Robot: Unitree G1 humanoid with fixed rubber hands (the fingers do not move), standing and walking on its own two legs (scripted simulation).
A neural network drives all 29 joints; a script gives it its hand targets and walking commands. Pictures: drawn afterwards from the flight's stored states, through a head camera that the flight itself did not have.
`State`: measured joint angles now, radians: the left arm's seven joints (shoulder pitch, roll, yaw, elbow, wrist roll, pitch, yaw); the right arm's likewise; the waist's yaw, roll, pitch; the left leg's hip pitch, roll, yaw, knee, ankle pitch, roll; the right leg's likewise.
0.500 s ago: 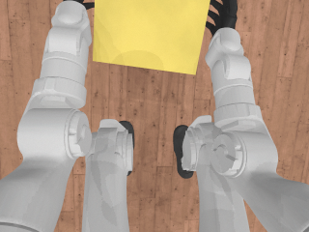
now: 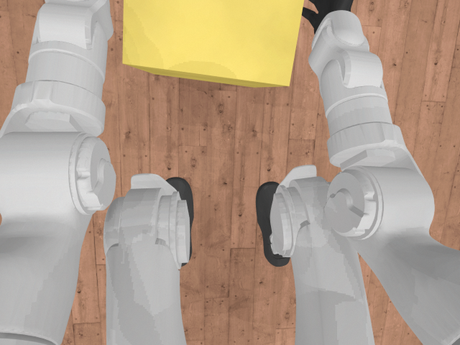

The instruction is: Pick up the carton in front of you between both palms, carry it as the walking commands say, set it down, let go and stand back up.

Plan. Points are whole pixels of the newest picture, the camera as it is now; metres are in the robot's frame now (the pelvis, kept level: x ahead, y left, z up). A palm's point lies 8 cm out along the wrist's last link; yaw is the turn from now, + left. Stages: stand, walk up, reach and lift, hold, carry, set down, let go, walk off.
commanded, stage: set down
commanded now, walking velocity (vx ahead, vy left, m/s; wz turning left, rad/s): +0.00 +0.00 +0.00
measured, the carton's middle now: (213, 13) +0.56 +0.05 -0.24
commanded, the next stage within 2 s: none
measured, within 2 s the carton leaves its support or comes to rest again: rests again in 0.12 s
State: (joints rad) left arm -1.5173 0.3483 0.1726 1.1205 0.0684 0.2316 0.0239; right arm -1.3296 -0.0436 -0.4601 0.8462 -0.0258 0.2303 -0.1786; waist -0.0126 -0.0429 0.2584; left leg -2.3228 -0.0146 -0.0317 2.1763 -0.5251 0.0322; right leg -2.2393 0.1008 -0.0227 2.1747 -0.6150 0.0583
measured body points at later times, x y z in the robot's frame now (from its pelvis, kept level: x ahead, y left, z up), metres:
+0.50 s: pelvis +0.01 +0.00 +0.00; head +0.37 +0.05 +0.25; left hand +0.58 +0.20 -0.17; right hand +0.56 -0.11 -0.16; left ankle +0.12 +0.11 -0.34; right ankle +0.11 -0.12 -0.34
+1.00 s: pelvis +0.00 +0.00 -0.01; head +0.38 +0.04 +0.23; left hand +0.55 +0.24 -0.21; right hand +0.53 -0.16 -0.20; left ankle +0.12 +0.11 -0.34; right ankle +0.11 -0.12 -0.34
